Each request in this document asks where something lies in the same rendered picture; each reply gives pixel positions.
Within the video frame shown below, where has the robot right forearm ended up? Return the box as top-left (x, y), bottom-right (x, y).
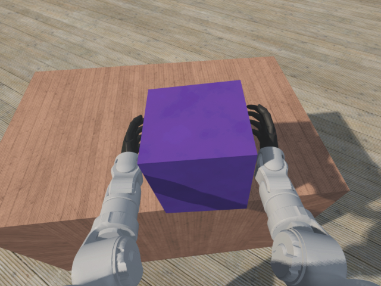
top-left (254, 147), bottom-right (347, 274)

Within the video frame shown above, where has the carton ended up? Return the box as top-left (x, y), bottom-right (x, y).
top-left (137, 80), bottom-right (258, 213)

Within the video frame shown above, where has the robot right hand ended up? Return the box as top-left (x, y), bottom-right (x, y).
top-left (246, 104), bottom-right (278, 149)

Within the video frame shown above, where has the pedestal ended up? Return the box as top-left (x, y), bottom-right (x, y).
top-left (0, 56), bottom-right (350, 271)

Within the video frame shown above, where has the robot left hand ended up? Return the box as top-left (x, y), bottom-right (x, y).
top-left (121, 115), bottom-right (144, 154)

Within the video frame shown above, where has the robot right upper arm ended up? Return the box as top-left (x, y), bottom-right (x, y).
top-left (270, 228), bottom-right (379, 286)

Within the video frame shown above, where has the robot left forearm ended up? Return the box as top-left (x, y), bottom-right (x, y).
top-left (71, 152), bottom-right (143, 284)

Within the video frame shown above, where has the robot left upper arm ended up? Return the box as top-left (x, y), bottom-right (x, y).
top-left (65, 235), bottom-right (143, 286)

